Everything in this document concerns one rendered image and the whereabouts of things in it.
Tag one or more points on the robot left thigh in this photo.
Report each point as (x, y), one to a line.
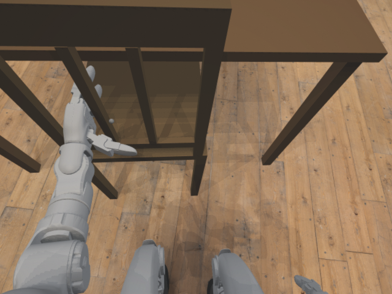
(146, 266)

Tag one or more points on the robot right shin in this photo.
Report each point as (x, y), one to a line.
(215, 289)

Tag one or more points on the chair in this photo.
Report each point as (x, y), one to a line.
(160, 108)

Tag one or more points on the left robot upper arm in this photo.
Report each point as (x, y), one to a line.
(60, 267)

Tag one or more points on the right robot hand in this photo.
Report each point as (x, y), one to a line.
(307, 285)

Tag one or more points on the table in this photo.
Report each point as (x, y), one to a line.
(335, 31)

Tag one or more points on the left robot hand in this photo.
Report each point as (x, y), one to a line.
(78, 118)

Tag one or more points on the robot left forearm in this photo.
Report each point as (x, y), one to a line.
(67, 213)

